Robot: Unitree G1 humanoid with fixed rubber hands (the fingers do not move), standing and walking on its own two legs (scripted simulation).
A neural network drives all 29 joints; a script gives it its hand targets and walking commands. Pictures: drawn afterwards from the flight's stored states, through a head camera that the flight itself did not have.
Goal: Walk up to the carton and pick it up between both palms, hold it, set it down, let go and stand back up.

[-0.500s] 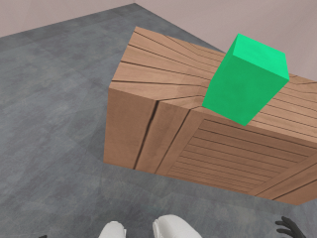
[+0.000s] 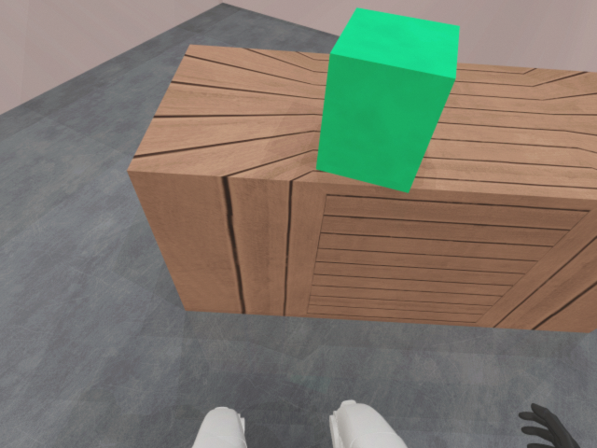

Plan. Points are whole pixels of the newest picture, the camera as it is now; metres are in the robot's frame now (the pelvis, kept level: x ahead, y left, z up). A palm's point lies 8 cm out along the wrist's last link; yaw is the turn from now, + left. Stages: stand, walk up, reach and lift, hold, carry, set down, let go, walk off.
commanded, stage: walk up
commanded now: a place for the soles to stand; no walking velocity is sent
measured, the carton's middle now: (383, 102) +0.73 -0.16 +0.07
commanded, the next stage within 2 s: none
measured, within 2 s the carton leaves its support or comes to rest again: neither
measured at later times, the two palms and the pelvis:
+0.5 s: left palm out of the picture +0.10 +0.31 -0.06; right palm out of the picture +0.09 -0.34 -0.08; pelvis +0.00 -0.02 +0.01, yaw -2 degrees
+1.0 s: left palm out of the picture +0.08 +0.33 -0.06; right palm out of the picture +0.05 -0.32 -0.08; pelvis -0.03 -0.01 +0.01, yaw -2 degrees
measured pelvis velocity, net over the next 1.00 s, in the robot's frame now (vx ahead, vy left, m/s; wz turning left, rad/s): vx -0.03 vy -0.01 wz -0.04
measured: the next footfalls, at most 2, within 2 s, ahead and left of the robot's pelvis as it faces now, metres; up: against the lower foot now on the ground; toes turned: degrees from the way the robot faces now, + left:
left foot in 0.22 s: +0.05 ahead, +0.14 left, +0.00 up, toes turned -3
